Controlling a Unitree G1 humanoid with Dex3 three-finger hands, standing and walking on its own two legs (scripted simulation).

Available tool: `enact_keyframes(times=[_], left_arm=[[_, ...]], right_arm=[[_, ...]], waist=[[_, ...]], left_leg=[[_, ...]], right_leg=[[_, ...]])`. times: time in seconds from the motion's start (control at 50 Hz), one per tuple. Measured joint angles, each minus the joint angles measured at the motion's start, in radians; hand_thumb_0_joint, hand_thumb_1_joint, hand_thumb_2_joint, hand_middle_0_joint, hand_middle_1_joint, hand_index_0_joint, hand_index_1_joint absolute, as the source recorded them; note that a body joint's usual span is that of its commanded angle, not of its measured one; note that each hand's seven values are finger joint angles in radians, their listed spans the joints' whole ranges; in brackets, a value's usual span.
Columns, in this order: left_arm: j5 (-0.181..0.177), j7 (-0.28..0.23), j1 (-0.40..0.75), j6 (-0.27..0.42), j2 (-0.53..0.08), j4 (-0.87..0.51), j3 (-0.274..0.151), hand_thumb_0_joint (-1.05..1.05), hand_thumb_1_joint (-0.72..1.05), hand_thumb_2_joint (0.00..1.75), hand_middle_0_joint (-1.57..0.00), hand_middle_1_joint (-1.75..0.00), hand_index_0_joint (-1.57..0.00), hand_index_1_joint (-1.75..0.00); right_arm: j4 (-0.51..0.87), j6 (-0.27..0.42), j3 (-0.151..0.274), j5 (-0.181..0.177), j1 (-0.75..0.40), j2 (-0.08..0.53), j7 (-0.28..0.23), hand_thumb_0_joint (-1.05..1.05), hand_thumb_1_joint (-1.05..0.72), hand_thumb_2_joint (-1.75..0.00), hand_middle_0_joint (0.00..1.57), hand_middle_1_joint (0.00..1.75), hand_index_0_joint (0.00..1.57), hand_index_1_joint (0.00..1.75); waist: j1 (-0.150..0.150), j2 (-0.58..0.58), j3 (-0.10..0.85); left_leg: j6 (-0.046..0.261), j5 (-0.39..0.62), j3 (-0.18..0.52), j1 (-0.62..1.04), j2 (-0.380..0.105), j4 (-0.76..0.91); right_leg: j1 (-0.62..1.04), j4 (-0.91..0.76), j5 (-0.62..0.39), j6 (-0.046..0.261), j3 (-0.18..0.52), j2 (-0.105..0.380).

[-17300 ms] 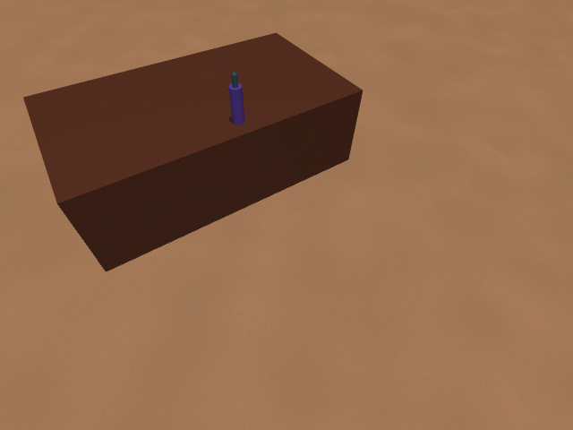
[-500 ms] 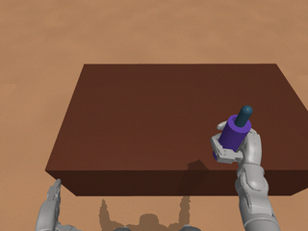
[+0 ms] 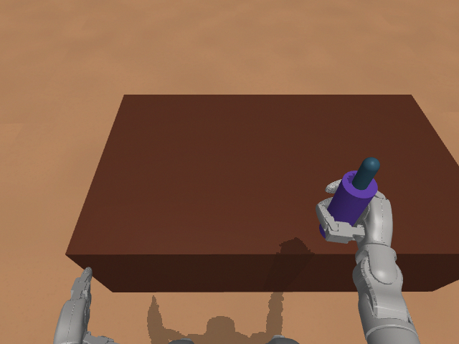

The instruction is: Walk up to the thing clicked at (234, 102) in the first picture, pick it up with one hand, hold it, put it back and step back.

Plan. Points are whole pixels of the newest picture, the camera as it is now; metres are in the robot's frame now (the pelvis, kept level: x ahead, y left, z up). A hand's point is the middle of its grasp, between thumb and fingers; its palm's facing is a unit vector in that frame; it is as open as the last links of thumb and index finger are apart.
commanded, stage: hold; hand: right
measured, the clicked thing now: (349, 201) +0.33 -0.18 +0.08
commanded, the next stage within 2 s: crouch in 1.24 s
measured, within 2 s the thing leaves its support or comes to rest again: neither
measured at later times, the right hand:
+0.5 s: hand (336, 213) +0.32 -0.17 +0.04, palm faces +0.20 +0.98 -0.02, open 6.8 cm
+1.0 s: hand (333, 220) +0.32 -0.17 +0.03, palm faces +0.21 +0.98 -0.01, open 6.8 cm
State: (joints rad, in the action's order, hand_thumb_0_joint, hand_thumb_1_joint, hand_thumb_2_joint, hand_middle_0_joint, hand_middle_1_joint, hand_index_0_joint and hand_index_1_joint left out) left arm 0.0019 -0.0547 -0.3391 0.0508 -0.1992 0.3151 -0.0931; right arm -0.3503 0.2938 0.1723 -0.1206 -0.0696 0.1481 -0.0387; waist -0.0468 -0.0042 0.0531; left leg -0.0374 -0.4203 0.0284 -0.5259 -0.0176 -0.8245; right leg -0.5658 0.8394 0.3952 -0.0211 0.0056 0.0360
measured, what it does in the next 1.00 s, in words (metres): stands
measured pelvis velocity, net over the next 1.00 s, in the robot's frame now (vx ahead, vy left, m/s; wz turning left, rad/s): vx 0.00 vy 0.01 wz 0.00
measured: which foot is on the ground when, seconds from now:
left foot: down 0.00-1.00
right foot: down 0.00-1.00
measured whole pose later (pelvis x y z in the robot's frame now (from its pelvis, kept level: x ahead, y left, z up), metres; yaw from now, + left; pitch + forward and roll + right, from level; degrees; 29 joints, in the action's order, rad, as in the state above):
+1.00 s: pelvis +0.00 +0.01 +0.00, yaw +0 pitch +8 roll +0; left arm 0.01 -0.05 -0.36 0.06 -0.20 0.27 -0.08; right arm -0.37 0.34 0.18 -0.12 -0.04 0.14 -0.04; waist -0.05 -0.01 0.05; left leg -0.03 -0.43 0.03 -0.55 -0.01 -0.85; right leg -0.59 0.85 0.40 -0.03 0.01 0.04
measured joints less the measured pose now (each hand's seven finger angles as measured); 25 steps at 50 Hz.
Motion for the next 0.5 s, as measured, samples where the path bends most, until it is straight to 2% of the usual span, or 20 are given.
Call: enact_keyframes(times=[0.16,0.34,0.5], left_arm=[[-0.001,-0.002,0.004,-0.007,-0.004,-0.002,0.000,-0.01,-0.55,0.05,-0.06,-0.06,-0.06,-0.06],[0.003,0.001,-0.003,0.007,-0.005,-0.014,0.006,-0.01,-0.55,0.05,-0.06,-0.05,-0.06,-0.06],[0.004,-0.001,-0.001,0.003,-0.002,-0.009,0.000,-0.01,-0.55,0.06,-0.06,-0.06,-0.06,-0.07]], right_arm=[[-0.027,0.015,0.017,-0.009,-0.018,0.003,-0.004,-0.04,0.07,-1.18,0.90,1.13,0.93,1.14],[-0.033,0.023,0.001,-0.001,0.010,-0.008,0.006,-0.04,0.07,-1.18,0.90,1.13,0.93,1.14],[0.010,0.027,0.001,-0.001,0.010,-0.001,-0.010,-0.04,0.07,-1.18,0.90,1.13,0.93,1.14]], waist=[[0.001,0.000,-0.006],[0.000,-0.011,0.007],[0.003,0.001,-0.005]], left_leg=[[0.000,0.002,0.000,-0.006,0.000,-0.001],[0.003,-0.004,-0.002,-0.009,0.001,-0.006],[0.005,-0.005,-0.004,-0.016,0.002,-0.014]], right_leg=[[-0.005,-0.001,-0.003,0.000,0.000,0.000],[-0.007,0.001,0.001,-0.003,0.002,0.001],[-0.015,0.009,0.001,-0.005,0.005,0.002]])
